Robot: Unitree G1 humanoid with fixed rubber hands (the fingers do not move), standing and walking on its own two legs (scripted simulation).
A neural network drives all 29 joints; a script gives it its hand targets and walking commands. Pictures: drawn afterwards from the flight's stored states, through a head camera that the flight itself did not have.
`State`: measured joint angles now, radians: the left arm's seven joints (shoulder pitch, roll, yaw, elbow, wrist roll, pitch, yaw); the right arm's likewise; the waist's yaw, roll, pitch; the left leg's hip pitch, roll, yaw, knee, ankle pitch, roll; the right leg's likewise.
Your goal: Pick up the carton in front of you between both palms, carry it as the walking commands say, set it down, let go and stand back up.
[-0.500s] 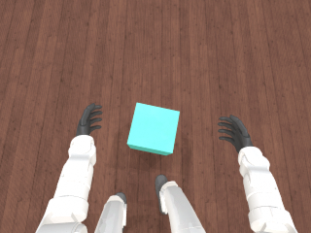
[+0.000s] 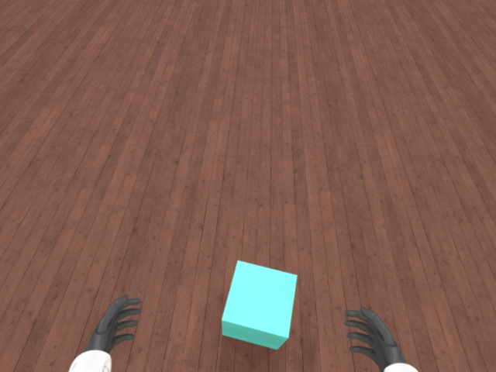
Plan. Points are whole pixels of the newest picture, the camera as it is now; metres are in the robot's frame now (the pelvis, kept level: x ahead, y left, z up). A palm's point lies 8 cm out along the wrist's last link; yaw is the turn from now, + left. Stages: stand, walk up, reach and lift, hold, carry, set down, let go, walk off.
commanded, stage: let go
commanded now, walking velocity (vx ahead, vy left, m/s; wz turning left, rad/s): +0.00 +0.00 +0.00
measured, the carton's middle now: (258, 306) +0.39 -0.09 -0.65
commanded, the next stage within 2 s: stand in 0.50 s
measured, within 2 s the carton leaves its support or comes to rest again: neither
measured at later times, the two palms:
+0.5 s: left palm (88, 364) +0.16 +0.23 -0.07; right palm (394, 355) +0.16 -0.24 -0.06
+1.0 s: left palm out of the picture +0.15 +0.22 -0.13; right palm out of the picture +0.08 -0.29 -0.12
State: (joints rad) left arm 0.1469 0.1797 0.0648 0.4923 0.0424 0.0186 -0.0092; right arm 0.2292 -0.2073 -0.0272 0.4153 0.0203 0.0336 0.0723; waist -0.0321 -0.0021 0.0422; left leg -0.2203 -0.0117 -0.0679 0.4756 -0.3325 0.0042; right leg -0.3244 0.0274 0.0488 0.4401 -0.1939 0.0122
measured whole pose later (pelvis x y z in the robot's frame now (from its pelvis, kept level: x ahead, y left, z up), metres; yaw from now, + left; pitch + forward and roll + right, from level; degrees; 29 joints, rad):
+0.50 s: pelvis +0.00 +0.00 +0.00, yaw +0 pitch -3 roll -1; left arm 0.21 0.20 0.01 0.48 -0.01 0.08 -0.02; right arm 0.23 -0.24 -0.04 0.39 -0.02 0.20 0.02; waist 0.00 0.03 0.05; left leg -0.07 -0.01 -0.05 0.47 -0.36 0.01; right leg -0.18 0.03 0.06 0.45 -0.22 0.01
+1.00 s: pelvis +0.04 -0.02 -0.02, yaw -6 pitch +4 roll -1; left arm 0.33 0.23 0.02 0.75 0.02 -0.03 0.02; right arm 0.37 -0.28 -0.01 0.66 -0.01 0.00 -0.06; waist -0.03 0.03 -0.09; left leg -0.20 0.06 0.06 0.65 -0.52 -0.03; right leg -0.40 0.10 0.12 0.72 -0.39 -0.02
